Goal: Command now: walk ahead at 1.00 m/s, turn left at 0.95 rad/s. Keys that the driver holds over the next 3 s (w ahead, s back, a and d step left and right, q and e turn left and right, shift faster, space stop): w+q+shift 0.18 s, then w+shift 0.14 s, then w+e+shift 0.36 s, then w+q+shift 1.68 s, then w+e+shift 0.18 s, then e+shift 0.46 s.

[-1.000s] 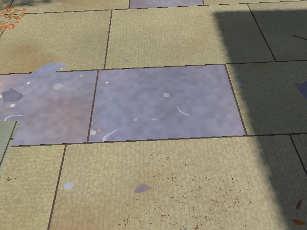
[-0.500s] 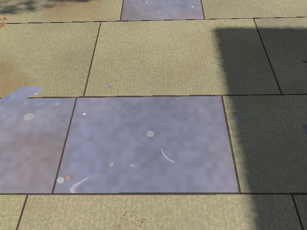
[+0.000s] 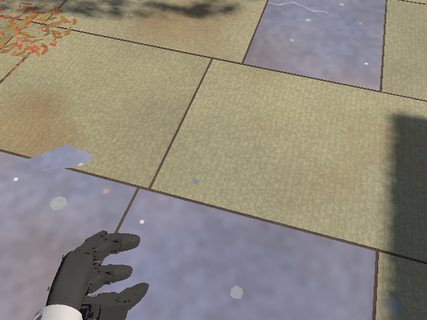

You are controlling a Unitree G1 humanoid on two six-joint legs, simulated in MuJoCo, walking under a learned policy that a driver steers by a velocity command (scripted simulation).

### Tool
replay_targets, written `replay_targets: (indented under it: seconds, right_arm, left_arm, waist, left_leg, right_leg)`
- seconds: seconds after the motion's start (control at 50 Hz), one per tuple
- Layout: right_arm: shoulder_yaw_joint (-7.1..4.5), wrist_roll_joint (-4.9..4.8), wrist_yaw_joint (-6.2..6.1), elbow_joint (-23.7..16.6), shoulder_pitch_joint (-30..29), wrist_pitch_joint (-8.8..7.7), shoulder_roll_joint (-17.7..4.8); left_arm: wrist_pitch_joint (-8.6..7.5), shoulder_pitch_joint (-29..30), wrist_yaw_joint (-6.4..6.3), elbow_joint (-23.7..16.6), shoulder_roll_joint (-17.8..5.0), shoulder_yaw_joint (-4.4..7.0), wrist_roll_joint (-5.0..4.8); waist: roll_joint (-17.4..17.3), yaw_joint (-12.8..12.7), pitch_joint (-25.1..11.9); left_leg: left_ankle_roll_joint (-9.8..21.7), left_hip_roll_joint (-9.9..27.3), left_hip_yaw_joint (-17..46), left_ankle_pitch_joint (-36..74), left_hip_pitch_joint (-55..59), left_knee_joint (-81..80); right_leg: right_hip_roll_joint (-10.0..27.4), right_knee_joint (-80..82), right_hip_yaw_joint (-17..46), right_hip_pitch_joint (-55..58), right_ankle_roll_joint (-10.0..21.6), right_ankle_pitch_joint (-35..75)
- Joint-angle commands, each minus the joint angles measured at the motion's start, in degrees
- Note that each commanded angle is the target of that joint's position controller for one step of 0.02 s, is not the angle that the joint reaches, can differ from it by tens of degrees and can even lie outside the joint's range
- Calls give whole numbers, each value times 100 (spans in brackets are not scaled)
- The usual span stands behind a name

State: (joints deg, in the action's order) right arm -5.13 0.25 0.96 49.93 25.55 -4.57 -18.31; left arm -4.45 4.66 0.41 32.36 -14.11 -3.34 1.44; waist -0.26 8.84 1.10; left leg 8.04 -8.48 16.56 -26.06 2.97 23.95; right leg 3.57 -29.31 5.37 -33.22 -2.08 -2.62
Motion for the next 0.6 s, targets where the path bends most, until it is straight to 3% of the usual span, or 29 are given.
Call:
replay_targets:
  seconds: [0.02,0.04,0.06,0.08,0.1,0.12,0.14,0.16,0.2,0.28,0.32,0.34,0.36,0.4,0.42,0.44,0.46,0.48,0.5,0.52,0.54,0.56,0.6]
  right_arm:
    - [-247,31,10,-511,-825,-144,-1030]
    - [22,-31,-33,-817,-934,-198,8]
    - [155,-225,-20,-1186,-375,-161,38]
    - [128,-43,-73,-956,-733,-4,-360]
    - [99,78,-2,-977,-1056,64,-460]
    - [89,129,87,-1002,-1263,128,-432]
    - [118,206,188,-1146,-1486,195,-291]
    - [177,213,264,-1277,-1558,276,-127]
    - [280,223,337,-1550,-1878,373,54]
    - [386,205,390,-1898,-2409,369,-84]
    - [447,207,451,-1912,-2813,335,-84]
    - [516,199,476,-2022,-3033,283,22]
    - [534,209,472,-2036,-3222,251,-14]
    - [498,284,373,-1916,-3040,203,-160]
    - [418,329,295,-1721,-2346,175,-341]
    - [300,324,193,-1307,-1067,143,-530]
    - [134,416,61,-989,-99,125,-939]
    - [15,505,-53,-935,-31,76,-1490]
    - [-35,389,-93,-1059,92,90,-1462]
    - [29,312,-102,-880,-270,59,-1052]
    - [106,263,-78,-791,-604,-9,-710]
    - [140,255,-58,-747,-861,-68,-484]
    - [222,152,-68,-624,-894,-170,-156]
  left_arm:
    - [-131,-2888,-241,400,-1475,677,47]
    - [-142,-3771,-316,580,-1857,804,293]
    - [-89,-2995,-238,498,-2131,895,290]
    - [-41,-2194,-188,310,-1366,812,255]
    - [-8,-1960,-156,333,-932,710,185]
    - [-1,-2017,-134,483,-787,677,201]
    - [-24,-2284,-145,737,-698,643,173]
    - [-73,-2480,-113,960,-575,616,123]
    - [-198,-2702,-19,1216,-404,580,18]
    - [-367,-2512,27,1332,-698,619,64]
    - [-362,-2821,36,1492,-769,612,29]
    - [-350,-3018,35,1567,-932,622,40]
    - [-306,-3202,18,1700,-1024,631,25]
    - [-202,-3439,-42,1896,-1372,666,-13]
    - [-144,-3445,-84,1962,-1559,682,-13]
    - [-88,-3293,-112,1944,-1691,699,-55]
    - [-96,-3171,-92,1812,-1520,662,-84]
    - [-108,-3629,27,1527,-453,483,-88]
    - [-93,-3511,-32,1354,-822,582,-302]
    - [-70,-2782,-56,1245,-1013,658,-266]
    - [-71,-2680,-3,1253,-758,598,-236]
    - [-2,-2744,46,1392,-625,588,-196]
    - [226,-3082,147,1575,-389,584,-76]
  waist:
    - [-135,-1986,-1698]
    - [1237,-2046,-2216]
    - [2622,-1267,-2572]
    - [1389,-1236,-1567]
    - [688,-1228,-922]
    - [312,-1178,-606]
    - [367,-1133,-371]
    - [589,-1048,-234]
    - [575,-965,-72]
    - [439,-707,398]
    - [189,-903,582]
    - [296,-931,781]
    - [225,-971,851]
    - [514,-760,475]
    - [687,-346,-30]
    - [766,279,-694]
    - [663,687,-1295]
    - [-963,-80,-2056]
    - [-727,62,-2809]
    - [-138,-91,-1521]
    - [-179,-365,-615]
    - [-116,-619,-269]
    - [-341,-975,-34]
  left_leg:
    - [31,440,293,4246,-2127,3021]
    - [18,6,-286,-70,-3673,4871]
    - [-28,82,-735,-204,-4766,5808]
    - [-24,632,-931,520,-5131,6065]
    - [-91,840,-1130,926,-5063,5770]
    - [-158,1014,-1169,1026,-4901,5567]
    - [-189,1172,-1139,1035,-4870,5464]
    - [-218,1297,-1156,1091,-4909,5417]
    - [-218,1380,-1165,1310,-5095,5339]
    - [-231,1216,-1206,2239,-4838,3875]
    - [-127,982,-1846,2565,-4239,2791]
    - [-49,999,-1957,2497,-3911,2275]
    - [38,870,-2137,2352,-3719,1933]
    - [171,476,-2465,1798,-2913,1479]
    - [255,338,-2380,1501,-2028,1400]
    - [328,324,-2126,1541,-595,1010]
    - [350,971,-1434,1162,1086,971]
    - [322,2922,895,156,2578,807]
    - [464,3540,2715,-142,2551,-221]
    - [320,3087,1653,167,1519,-451]
    - [296,2850,879,685,484,-690]
    - [172,2576,268,991,-192,-934]
    - [26,2347,-568,1272,-993,-1328]
  right_leg:
    - [114,-224,-14,4625,264,-1217]
    - [1797,186,1964,5928,430,-3303]
    - [2565,1515,5017,5818,962,-4319]
    - [2207,1577,4243,4935,1017,-5128]
    - [1882,1472,2991,4173,913,-4101]
    - [1629,1477,2123,3656,795,-2967]
    - [1418,1518,1427,3337,700,-2261]
    - [1349,1573,988,3152,613,-1821]
    - [1270,1723,373,2970,559,-875]
    - [1050,2382,-748,2379,661,110]
    - [807,2793,-1305,2346,631,646]
    - [1000,2881,-1284,2273,714,1191]
    - [1040,2884,-1364,2569,767,1979]
    - [1103,2074,-1422,3292,837,4765]
    - [1186,995,-1368,3413,840,5812]
    - [1137,-466,-1283,3080,824,5818]
    - [837,-2249,-1201,1844,798,4088]
    - [-27,-4494,-907,-12,754,-2558]
    - [-318,-5554,-45,-711,852,-2383]
    - [6,-5365,-45,-1092,871,-1539]
    - [186,-4973,-173,-1019,829,-1201]
    - [346,-4718,-147,-734,764,-1067]
    - [492,-4526,-145,-245,658,-980]
